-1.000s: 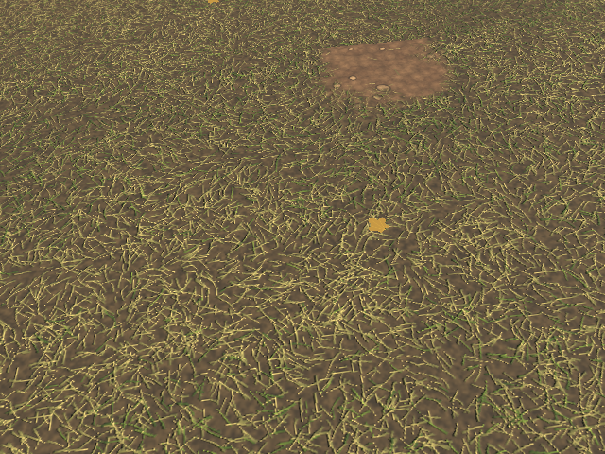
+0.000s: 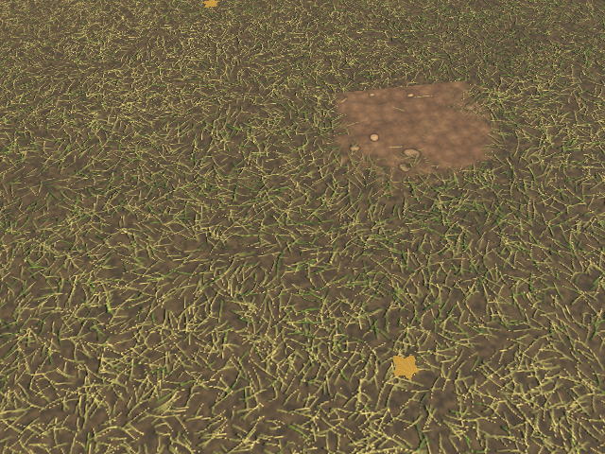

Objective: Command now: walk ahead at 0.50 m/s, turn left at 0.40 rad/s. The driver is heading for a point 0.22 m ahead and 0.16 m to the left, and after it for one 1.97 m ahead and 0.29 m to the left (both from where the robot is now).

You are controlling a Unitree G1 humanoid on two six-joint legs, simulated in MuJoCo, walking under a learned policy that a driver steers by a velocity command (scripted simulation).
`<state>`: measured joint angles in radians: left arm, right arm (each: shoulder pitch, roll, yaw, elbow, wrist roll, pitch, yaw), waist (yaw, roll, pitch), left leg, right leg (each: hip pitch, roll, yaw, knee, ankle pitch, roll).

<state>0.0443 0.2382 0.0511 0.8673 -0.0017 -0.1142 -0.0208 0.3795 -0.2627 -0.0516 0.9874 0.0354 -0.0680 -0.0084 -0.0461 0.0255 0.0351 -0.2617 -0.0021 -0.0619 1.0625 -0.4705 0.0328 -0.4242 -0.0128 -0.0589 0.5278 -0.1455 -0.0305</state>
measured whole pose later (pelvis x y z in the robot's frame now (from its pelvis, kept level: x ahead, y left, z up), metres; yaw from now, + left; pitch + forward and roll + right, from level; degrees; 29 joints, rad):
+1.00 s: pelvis +0.28 +0.03 +0.01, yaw +19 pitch +0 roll +0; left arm 0.19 0.24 0.04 0.98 0.01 -0.03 0.02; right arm 0.16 -0.23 -0.04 0.82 -0.02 0.01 -0.01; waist 0.00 0.02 0.01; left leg -0.30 -0.06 -0.03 0.51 -0.20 0.03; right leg -0.23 -0.03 0.01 0.53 -0.30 0.03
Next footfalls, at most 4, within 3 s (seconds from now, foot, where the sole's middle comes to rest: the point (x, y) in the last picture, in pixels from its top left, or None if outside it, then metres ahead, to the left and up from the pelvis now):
0.38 left None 0.33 0.14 -0.77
0.82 right None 0.35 -0.09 -0.77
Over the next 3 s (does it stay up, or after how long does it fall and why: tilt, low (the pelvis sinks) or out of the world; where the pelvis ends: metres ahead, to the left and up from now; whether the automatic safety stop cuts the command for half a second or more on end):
stays up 0.48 0.11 0.01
